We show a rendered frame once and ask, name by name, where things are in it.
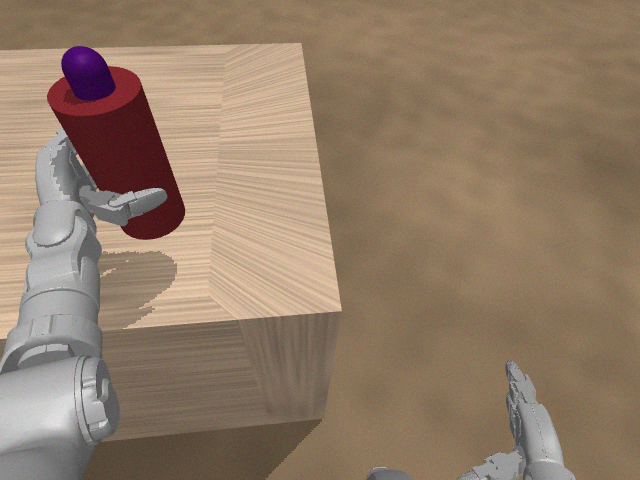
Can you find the right robot hand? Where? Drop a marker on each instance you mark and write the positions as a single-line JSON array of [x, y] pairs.
[[531, 426]]

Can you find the right robot arm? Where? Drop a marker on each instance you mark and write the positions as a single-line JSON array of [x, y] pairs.
[[547, 471]]

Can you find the left robot arm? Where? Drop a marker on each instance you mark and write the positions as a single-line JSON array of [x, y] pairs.
[[57, 401]]

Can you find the left robot hand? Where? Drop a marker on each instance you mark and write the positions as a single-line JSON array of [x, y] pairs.
[[60, 176]]

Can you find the bottle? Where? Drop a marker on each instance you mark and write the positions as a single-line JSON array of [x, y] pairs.
[[106, 115]]

